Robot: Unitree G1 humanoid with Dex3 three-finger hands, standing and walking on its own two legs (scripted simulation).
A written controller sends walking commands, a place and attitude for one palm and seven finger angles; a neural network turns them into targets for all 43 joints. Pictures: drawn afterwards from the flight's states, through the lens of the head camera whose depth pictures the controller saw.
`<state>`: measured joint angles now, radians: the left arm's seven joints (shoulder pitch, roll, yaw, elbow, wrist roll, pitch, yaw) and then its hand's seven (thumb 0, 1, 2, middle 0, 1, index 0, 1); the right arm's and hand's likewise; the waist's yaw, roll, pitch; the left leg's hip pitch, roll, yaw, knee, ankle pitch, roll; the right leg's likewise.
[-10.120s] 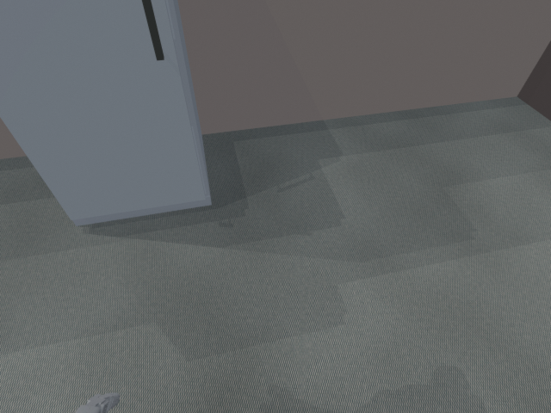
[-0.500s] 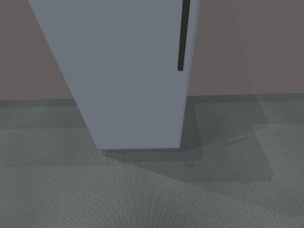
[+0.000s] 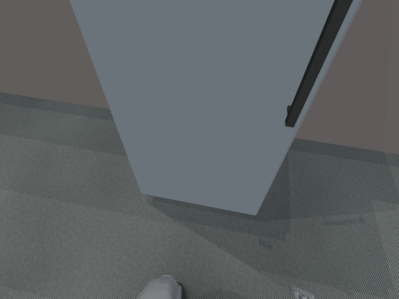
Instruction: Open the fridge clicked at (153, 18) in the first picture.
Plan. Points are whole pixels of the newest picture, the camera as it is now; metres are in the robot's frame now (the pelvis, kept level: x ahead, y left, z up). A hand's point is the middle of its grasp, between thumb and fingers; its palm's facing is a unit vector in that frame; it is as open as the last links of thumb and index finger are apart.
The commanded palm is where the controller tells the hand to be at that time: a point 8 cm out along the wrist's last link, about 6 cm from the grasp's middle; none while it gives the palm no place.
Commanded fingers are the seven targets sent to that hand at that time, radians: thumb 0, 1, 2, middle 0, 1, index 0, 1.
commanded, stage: take the last steps up to it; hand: right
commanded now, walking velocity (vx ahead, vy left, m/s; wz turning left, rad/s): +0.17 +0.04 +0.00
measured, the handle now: (318, 48) +0.56 -0.16 +0.22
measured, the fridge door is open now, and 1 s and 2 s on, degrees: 0 0 0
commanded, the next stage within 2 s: come to a stop and stand still in 0.04 s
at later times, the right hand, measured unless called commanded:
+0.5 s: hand out of the picture +0.13 -0.19 -0.17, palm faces +0.08 +0.97 -0.21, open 7.3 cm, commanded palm none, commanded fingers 0.00 -0.90 -0.90 0.20 0.30 0.20 0.30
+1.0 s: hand out of the picture +0.08 -0.13 -0.17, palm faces +0.06 +0.98 -0.20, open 7.4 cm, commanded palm none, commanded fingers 0.00 -0.90 -0.90 0.20 0.30 0.20 0.30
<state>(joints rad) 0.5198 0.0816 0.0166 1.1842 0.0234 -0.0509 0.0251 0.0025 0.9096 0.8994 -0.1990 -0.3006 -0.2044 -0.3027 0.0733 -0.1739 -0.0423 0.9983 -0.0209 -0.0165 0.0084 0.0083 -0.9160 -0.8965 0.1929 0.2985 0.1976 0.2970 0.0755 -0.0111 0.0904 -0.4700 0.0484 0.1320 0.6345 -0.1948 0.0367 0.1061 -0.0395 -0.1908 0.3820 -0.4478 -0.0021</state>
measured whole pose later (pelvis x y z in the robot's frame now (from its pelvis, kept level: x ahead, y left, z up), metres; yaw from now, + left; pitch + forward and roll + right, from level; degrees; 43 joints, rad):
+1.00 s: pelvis +0.02 +0.06 +0.00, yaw -2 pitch -3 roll +2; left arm 0.27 0.18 0.06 0.92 0.01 0.04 0.01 0.01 0.91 0.90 -0.20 -0.30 -0.20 -0.30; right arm 0.29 -0.18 -0.01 0.89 -0.03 0.02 -0.04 0.01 -0.91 -0.90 0.20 0.30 0.21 0.30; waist 0.01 0.00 0.01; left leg -0.27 -0.02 0.14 0.62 -0.29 0.06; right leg -0.28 0.00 -0.04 0.65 -0.33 -0.02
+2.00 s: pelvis -0.12 -0.03 +0.01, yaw +2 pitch -1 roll +2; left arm 0.34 0.17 0.03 1.03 0.02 0.01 0.02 0.00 0.91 0.90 -0.20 -0.30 -0.20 -0.30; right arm 0.33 -0.21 -0.03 1.01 -0.03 0.04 -0.02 0.01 -0.91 -0.90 0.20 0.30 0.20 0.30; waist 0.01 0.03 0.00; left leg -0.34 0.02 0.01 0.76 -0.39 0.00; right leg -0.25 0.02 -0.04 0.51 -0.25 -0.08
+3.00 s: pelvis -0.08 +0.03 +0.02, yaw +3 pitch -1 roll +0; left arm 0.21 0.17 0.00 1.12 0.00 0.00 0.03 0.00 0.93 0.90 -0.20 -0.30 -0.20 -0.30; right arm 0.30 -0.14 0.02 1.12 -0.01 -0.02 -0.04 0.01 -0.91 -0.90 0.20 0.30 0.20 0.30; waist -0.01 0.00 0.04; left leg -0.11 0.01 0.04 0.40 -0.27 0.00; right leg -0.13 -0.02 -0.05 0.40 -0.25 0.01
